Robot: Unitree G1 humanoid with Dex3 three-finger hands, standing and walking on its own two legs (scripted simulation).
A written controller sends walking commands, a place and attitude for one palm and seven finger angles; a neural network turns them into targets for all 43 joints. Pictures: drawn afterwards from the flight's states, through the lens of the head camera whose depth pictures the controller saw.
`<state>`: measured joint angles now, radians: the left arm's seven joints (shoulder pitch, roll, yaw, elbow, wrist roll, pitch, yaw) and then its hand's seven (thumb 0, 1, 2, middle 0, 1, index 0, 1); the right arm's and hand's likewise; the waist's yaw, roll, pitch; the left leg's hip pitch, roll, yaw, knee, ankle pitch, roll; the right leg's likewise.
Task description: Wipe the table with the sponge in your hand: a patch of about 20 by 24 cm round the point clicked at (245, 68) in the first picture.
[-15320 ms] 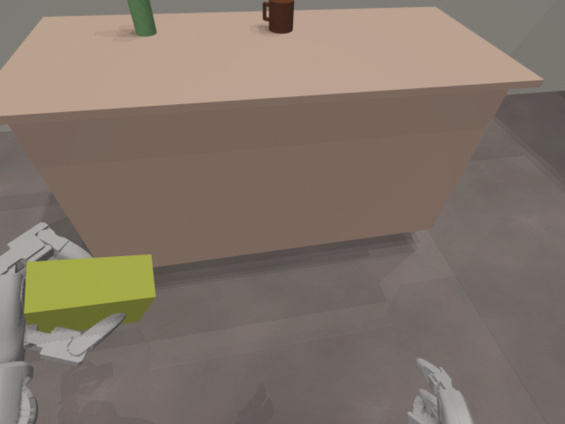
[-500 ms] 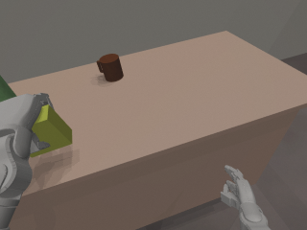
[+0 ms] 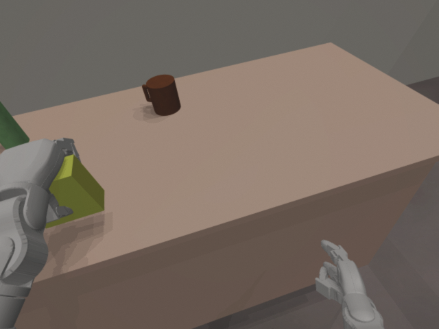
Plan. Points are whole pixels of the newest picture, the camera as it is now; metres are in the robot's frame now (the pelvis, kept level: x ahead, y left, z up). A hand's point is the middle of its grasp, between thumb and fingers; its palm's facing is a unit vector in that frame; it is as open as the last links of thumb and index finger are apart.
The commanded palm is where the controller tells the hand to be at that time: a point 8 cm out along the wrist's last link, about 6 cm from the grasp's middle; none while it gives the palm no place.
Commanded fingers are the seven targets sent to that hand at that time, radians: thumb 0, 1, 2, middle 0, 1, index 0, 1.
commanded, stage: move the sponge above the wiping area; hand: left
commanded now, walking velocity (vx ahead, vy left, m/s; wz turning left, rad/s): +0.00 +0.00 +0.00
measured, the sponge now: (65, 198) +0.25 +0.33 +0.14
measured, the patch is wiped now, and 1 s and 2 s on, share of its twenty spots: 0.00 0.00 0.00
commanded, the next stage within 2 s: lower the sponge onto the table in 1.90 s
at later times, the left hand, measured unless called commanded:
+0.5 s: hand (47, 187) +0.26 +0.35 +0.16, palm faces +0.04 +0.00 -1.00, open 9.3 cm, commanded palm +0.22 +0.35 +0.23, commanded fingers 0.00 0.10 1.30 -1.20 -1.60 -1.20 -1.60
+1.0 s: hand (45, 184) +0.25 +0.35 +0.17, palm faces +0.09 +0.00 -1.00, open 9.3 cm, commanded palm +0.21 +0.35 +0.24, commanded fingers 0.00 0.10 1.30 -1.20 -1.60 -1.20 -1.60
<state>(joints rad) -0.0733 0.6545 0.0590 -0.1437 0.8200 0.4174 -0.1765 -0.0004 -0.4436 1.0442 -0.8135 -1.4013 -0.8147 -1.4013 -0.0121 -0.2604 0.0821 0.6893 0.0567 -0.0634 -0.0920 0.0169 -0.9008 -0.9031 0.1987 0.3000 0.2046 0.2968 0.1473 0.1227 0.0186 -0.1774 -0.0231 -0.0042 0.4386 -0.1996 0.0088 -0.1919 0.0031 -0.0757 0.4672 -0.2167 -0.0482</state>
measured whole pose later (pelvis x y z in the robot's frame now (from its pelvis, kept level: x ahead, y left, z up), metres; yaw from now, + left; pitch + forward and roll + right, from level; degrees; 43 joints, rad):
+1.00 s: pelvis +0.01 +0.01 +0.00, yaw +0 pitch -3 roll +0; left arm -0.06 0.66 0.09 -0.10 0.82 0.33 -0.14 0.00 -0.44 1.04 -0.81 -1.40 -0.82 -1.40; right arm 0.00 -0.25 0.08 0.68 0.05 -0.06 -0.10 0.02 -0.90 -0.90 0.20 0.30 0.20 0.30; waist 0.15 0.11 0.02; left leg -0.17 -0.03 -0.01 0.42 -0.20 0.02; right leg -0.17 0.00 -0.08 0.43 -0.21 -0.04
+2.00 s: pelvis +0.00 +0.00 +0.00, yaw +1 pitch -4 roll +0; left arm -0.05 0.71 0.14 -0.07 0.80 0.31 -0.18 0.00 -0.44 1.05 -0.81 -1.40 -0.82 -1.40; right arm 0.04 -0.28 0.06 0.69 0.06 -0.07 -0.12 0.02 -0.90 -0.90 0.20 0.30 0.20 0.30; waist 0.15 0.12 0.03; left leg -0.17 -0.02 -0.02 0.45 -0.21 0.01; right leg -0.17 0.01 -0.09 0.44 -0.21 -0.05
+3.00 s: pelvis +0.00 +0.01 +0.00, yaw +0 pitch -4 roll +0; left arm 0.00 0.65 0.09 -0.09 0.83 0.31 -0.11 0.00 -0.45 1.05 -0.81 -1.40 -0.82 -1.40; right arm 0.03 -0.26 0.06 0.69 0.06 -0.07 -0.10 0.02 -0.90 -0.90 0.20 0.30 0.20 0.30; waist 0.15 0.11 0.03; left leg -0.17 -0.03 -0.01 0.44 -0.20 0.02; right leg -0.16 0.00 -0.07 0.42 -0.20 -0.03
